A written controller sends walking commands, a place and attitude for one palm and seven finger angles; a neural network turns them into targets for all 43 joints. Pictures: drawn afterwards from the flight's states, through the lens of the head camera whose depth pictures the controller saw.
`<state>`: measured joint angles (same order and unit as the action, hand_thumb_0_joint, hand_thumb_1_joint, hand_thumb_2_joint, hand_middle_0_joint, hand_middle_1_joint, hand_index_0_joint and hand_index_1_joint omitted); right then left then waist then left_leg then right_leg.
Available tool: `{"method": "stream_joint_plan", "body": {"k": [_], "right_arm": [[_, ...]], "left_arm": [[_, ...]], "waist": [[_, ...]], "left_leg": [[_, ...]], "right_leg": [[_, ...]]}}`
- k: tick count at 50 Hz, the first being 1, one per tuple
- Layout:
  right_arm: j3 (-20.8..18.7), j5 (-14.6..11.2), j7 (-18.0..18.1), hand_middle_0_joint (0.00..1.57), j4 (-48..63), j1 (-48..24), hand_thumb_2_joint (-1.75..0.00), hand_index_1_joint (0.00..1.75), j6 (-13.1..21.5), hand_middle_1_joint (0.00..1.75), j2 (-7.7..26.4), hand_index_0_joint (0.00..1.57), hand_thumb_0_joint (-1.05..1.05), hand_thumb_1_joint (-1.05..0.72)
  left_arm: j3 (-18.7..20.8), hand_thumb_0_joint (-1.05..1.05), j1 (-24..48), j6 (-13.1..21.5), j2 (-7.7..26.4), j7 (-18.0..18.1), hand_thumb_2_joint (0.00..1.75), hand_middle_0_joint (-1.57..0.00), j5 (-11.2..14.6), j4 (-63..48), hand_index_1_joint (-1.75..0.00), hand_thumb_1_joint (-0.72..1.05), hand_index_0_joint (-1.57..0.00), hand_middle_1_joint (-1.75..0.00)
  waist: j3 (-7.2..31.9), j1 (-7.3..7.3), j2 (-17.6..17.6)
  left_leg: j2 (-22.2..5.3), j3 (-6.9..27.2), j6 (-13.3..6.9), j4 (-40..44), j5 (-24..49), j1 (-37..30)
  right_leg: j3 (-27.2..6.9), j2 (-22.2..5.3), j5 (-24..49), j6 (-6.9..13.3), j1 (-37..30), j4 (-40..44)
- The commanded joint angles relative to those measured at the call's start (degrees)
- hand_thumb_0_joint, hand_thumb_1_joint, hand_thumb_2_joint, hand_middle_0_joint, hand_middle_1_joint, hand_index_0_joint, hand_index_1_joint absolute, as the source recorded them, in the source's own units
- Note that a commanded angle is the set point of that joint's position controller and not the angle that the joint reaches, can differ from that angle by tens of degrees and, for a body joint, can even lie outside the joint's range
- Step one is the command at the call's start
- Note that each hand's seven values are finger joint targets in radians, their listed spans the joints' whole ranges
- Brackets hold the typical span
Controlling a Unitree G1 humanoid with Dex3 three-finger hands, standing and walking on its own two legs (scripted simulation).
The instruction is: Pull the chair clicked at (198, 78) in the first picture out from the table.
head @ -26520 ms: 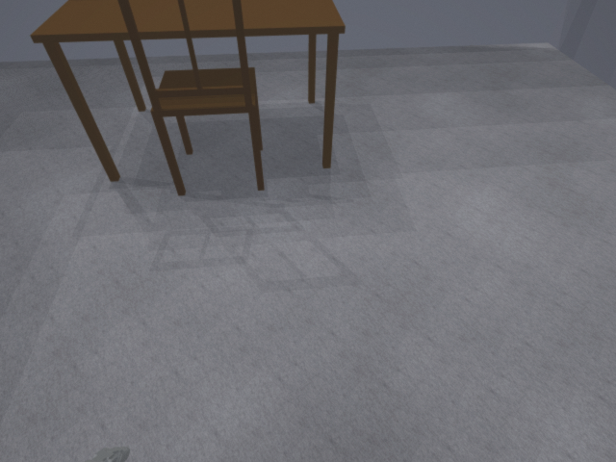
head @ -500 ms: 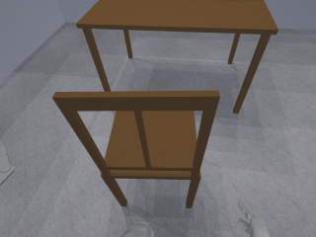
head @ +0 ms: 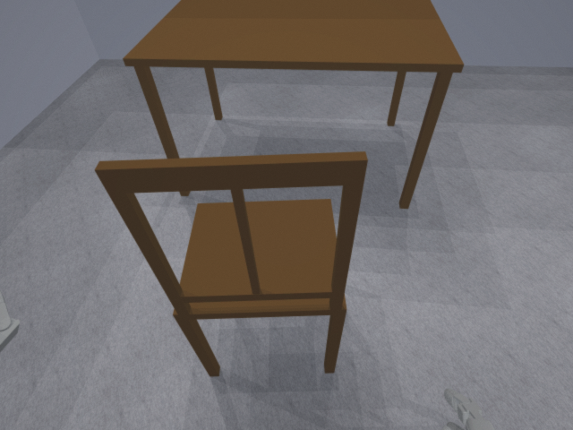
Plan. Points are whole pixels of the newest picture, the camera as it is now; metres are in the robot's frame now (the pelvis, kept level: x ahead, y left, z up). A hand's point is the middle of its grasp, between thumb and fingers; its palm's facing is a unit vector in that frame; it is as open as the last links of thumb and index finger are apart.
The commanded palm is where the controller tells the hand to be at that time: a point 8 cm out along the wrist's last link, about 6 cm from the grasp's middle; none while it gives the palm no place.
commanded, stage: stop stepping back and stand still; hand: left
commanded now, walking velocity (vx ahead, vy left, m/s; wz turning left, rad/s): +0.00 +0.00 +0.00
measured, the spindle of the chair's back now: (248, 247) +0.45 +0.11 -0.06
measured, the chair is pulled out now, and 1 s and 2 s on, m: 0.69 0.69 0.69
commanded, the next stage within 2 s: let the arm hang, fingers relaxed in 0.14 s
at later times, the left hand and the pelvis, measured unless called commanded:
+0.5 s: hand out of the picture +0.10 +0.18 -0.14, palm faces +0.02 -0.98 -0.20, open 7.4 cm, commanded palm none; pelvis -0.01 +0.01 -0.01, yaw +1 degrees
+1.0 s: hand out of the picture -0.04 +0.18 -0.17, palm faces +0.06 -0.98 -0.21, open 7.4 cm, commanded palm none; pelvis +0.00 +0.00 +0.00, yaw +1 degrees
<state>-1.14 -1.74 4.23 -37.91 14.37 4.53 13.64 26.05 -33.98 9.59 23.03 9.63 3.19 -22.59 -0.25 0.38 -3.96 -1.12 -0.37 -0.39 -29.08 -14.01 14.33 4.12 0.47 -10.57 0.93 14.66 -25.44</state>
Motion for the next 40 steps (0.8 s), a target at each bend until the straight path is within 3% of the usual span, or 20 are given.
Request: {"method": "stream_joint_plan", "body": {"k": [1, 3, 4, 9, 11, 12, 13, 14, 15, 16, 18, 19, 20, 22, 26, 28, 29, 31, 35, 40], "right_arm": [[-1.7, 0.4, 1.3, 0.20, 9.7, -8.1, -0.90, 0.30, 4.7, 0.30, 5.8, 0.20, 0.00, -0.90], [-1.4, 0.9, 1.4, 0.20, 9.8, -8.4, -0.90, 0.30, 5.4, 0.30, 5.6, 0.20, 0.00, -0.90], [-1.4, 0.8, 1.7, 0.20, 9.6, -8.5, -0.90, 0.30, 5.6, 0.30, 5.4, 0.20, 0.00, -0.90], [-1.4, 0.9, 1.2, 0.20, 10.1, -7.0, -0.90, 0.30, 6.5, 0.30, 4.1, 0.20, 0.00, -0.90], [-1.4, 0.9, 0.9, 0.20, 10.5, -6.5, -0.90, 0.30, 6.0, 0.30, 3.6, 0.20, 0.00, -0.90], [-3.7, 2.4, -4.8, 0.20, -3.8, -8.5, -0.90, 0.30, 7.1, 0.30, 12.5, 0.20, 0.00, -0.90], [-2.8, 2.0, -4.4, 0.20, -4.8, -2.9, -0.90, 0.30, 3.7, 0.30, 6.7, 0.20, 0.00, -0.90], [-2.5, 2.0, -4.0, 0.20, -4.0, -0.8, -0.90, 0.30, 3.1, 0.30, 4.9, 0.20, 0.00, -0.90], [-2.2, 2.3, -4.0, 0.20, -3.9, -1.1, -0.90, 0.30, 2.4, 0.30, 5.8, 0.20, 0.00, -0.90], [-1.6, 2.5, -3.9, 0.20, -3.5, -1.8, -0.90, 0.30, 1.3, 0.30, 6.0, 0.20, 0.00, -0.90], [-1.0, 2.9, -4.0, 0.20, -3.8, -2.1, -0.90, 0.30, -0.2, 0.30, 6.0, 0.20, 0.00, -0.90], [-1.1, 2.9, -4.0, 0.20, -4.3, -1.8, -0.90, 0.30, -0.8, 0.30, 5.6, 0.20, 0.00, -0.90], [-0.7, 2.9, -4.0, 0.20, -4.2, -1.2, -0.90, 0.30, -1.7, 0.30, 5.7, 0.20, 0.00, -0.90], [-0.1, 2.9, -3.9, 0.20, -5.9, -0.6, -0.90, 0.30, -2.6, 0.30, 5.3, 0.20, 0.00, -0.90], [0.9, 2.9, -3.8, 0.20, -9.7, -1.3, -0.90, 0.30, -3.0, 0.30, 4.1, 0.20, 0.00, -0.90], [1.2, 2.7, -3.5, 0.20, -11.8, 0.6, -0.90, 0.30, -3.2, 0.30, 2.8, 0.20, 0.00, -0.90], [0.7, 3.0, -3.2, 0.20, -12.2, 1.4, -0.90, 0.30, -3.5, 0.30, 1.9, 0.20, 0.00, -0.90], [0.5, 3.0, -3.1, 0.20, -13.4, 3.3, -0.90, 0.30, -3.7, 0.30, 1.3, 0.20, 0.00, -0.90], [0.4, 2.7, -2.9, 0.20, -15.7, 6.7, -0.90, 0.30, -4.0, 0.30, 1.5, 0.20, 0.00, -0.90], [0.6, 2.6, -2.8, 0.20, -18.4, 9.7, -0.90, 0.30, -3.9, 0.30, 1.1, 0.20, 0.00, -0.90]], "left_arm": [[-0.6, 0.00, 8.1, 2.2, 7.8, 0.7, 0.90, -0.20, -1.3, -12.3, -0.30, 0.90, -0.20, -0.30], [0.0, 0.00, 11.4, 2.6, 9.6, 1.3, 0.90, -0.20, -2.0, -18.2, -0.30, 0.90, -0.20, -0.30], [2.0, 0.00, 12.5, 2.9, 12.6, 1.7, 0.90, -0.20, -2.3, -21.2, -0.30, 0.90, -0.20, -0.30], [7.1, 0.00, 3.8, 4.1, 14.6, 2.5, 0.90, -0.20, -1.9, -22.9, -0.30, 0.90, -0.20, -0.30], [7.1, 0.00, -0.1, 4.2, 12.4, 2.2, 0.90, -0.20, -1.3, -20.3, -0.30, 0.90, -0.20, -0.30], [-21.0, 0.00, 7.5, -4.8, -0.9, -7.3, 0.90, -0.20, -6.9, 27.4, -0.30, 0.90, -0.20, -0.30], [-20.0, 0.00, 6.6, -9.1, -5.6, -8.9, 0.90, -0.20, -5.5, 29.6, -0.30, 0.90, -0.20, -0.30], [-20.9, 0.00, 7.0, -10.5, -7.4, -9.1, 0.90, -0.20, -5.6, 28.4, -0.30, 0.90, -0.20, -0.30], [-21.5, 0.00, 8.6, -10.5, -7.7, -9.2, 0.90, -0.20, -5.1, 30.3, -0.30, 0.90, -0.20, -0.30], [-21.6, 0.00, 11.0, -10.4, -6.9, -9.3, 0.90, -0.20, -5.2, 33.0, -0.30, 0.90, -0.20, -0.30], [-21.9, 0.00, 13.8, -10.3, -6.1, -9.3, 0.90, -0.20, -5.2, 39.1, -0.30, 0.90, -0.20, -0.30], [-22.1, 0.00, 15.1, -10.4, -5.9, -9.2, 0.90, -0.20, -5.4, 42.5, -0.30, 0.90, -0.20, -0.30], [-22.3, 0.00, 16.2, -10.6, -5.1, -9.1, 0.90, -0.20, -5.3, 45.4, -0.30, 0.90, -0.20, -0.30], [-22.8, 0.00, 17.3, -10.9, -4.7, -8.8, 0.90, -0.20, -5.0, 51.3, -0.30, 0.90, -0.20, -0.30], [-24.1, 0.00, 14.9, -10.8, -4.7, -8.5, 0.90, -0.20, -4.5, 62.3, -0.30, 0.90, -0.20, -0.30], [-24.4, 0.00, 13.4, -10.3, -5.1, -8.4, 0.90, -0.20, -4.2, 67.2, -0.30, 0.90, -0.20, -0.30], [-23.4, 0.00, 12.2, -10.4, -7.3, -8.1, 0.90, -0.20, -4.6, 67.5, -0.30, 0.90, -0.20, -0.30], [-24.1, 0.00, 12.7, -10.3, -6.8, -8.2, 0.90, -0.20, -4.4, 70.4, -0.30, 0.90, -0.20, -0.30], [-24.8, 0.00, 13.0, -10.2, -6.9, -8.5, 0.90, -0.20, -4.1, 74.8, -0.30, 0.90, -0.20, -0.30], [-25.4, 0.00, 11.8, -10.2, -7.4, -8.5, 0.90, -0.20, -3.9, 78.9, -0.30, 0.90, -0.20, -0.30]], "waist": [[1.2, -0.54, 7.0], [1.0, -0.43, 4.3], [0.5, -0.37, 2.4], [3.3, -0.04, -6.4], [4.1, -0.27, -5.8], [-2.9, -2.36, -2.8], [3.8, -1.54, -1.9], [3.4, -2.14, -0.2], [4.9, -1.43, 0.3], [4.2, -0.79, 3.3], [4.2, -0.28, 14.2], [4.4, -0.26, 17.3], [4.4, -0.71, 18.2], [4.6, -0.75, 15.4], [2.2, 0.49, -1.2], [2.1, 0.32, -5.6], [1.0, 0.62, -7.9], [0.9, 0.24, -8.0], [-2.7, -0.18, 0.3], [-5.4, -0.31, 4.1]], "left_leg": [[-4.1, 6.6, -2.7, 9.1, -9.7, 1.9], [-4.3, 6.9, -2.8, 10.5, -9.3, 2.8], [-4.4, 6.8, -2.8, 10.8, -9.8, 3.8], [-5.2, 7.7, -1.9, 12.3, -3.4, 6.6], [-5.0, 6.9, -1.2, 11.6, 0.3, 6.2], [-3.5, 6.7, -1.3, 1.4, 15.7, 8.0], [-3.7, 5.1, -0.6, 1.4, 21.3, 1.8], [-4.2, 4.8, -0.3, 0.8, 25.0, -0.8], [-6.0, 7.5, -1.5, 2.5, 22.3, 1.9], [-6.1, 9.2, -2.5, 3.6, 20.9, 4.1], [-5.0, 9.7, -3.0, 2.3, 17.2, 5.0], [-3.3, 8.5, -2.8, 1.2, 14.7, 3.4], [-2.4, 8.0, -2.5, 1.0, 13.0, 2.8], [-1.7, 7.6, -2.4, 1.8, 10.6, 0.7], [-2.3, 7.9, -2.4, 6.0, 5.5, 1.5], [-2.1, 7.3, -2.2, 7.1, 1.8, 1.9], [-2.5, 7.6, -2.6, 7.7, -0.1, 2.2], [-2.6, 7.8, -2.5, 8.3, -2.9, 3.7], [-3.3, 8.4, -2.7, 9.3, -5.8, 4.5], [-3.1, 7.6, -3.0, 9.7, -7.1, 4.1]], "right_leg": [[-9.9, -6.6, -14.0, -1.3, -1.5, 9.6], [-9.1, -6.5, -11.9, -1.1, -3.2, 8.8], [-8.8, -6.6, -11.4, -1.3, -3.9, 9.0], [-6.3, -5.6, -1.2, -0.4, -11.5, 5.2], [-6.0, -5.4, 2.8, -0.1, -12.7, 4.7], [-2.0, -6.4, 12.4, 0.7, -0.7, -4.7], [-3.4, -6.3, 11.6, 1.2, -0.6, -2.7], [-2.0, -5.5, 10.8, 1.2, 0.7, -2.2], [-1.8, -5.2, 5.7, 1.1, -0.1, -4.1], [-2.1, -4.8, 4.1, 0.8, -1.2, -4.8], [-4.2, -6.0, 6.4, 1.5, -3.7, -3.2], [-5.8, -7.0, 7.6, 3.0, -3.1, -2.3], [-6.6, -8.2, 7.2, 3.5, -3.0, -1.9], [-6.9, -8.3, 3.8, 3.5, -2.6, -0.8], [-6.4, -6.3, -1.2, 2.1, -3.1, 0.6], [-6.2, -6.1, -1.9, 2.1, -4.2, 1.8], [-5.1, -5.4, -2.0, 2.3, -4.0, 2.8], [-4.9, -5.7, -2.7, 2.4, -5.1, 3.1], [-5.0, -6.0, -5.3, 2.7, -3.1, 4.9], [-5.8, -6.4, -8.5, 2.9, -0.6, 6.2]]}}
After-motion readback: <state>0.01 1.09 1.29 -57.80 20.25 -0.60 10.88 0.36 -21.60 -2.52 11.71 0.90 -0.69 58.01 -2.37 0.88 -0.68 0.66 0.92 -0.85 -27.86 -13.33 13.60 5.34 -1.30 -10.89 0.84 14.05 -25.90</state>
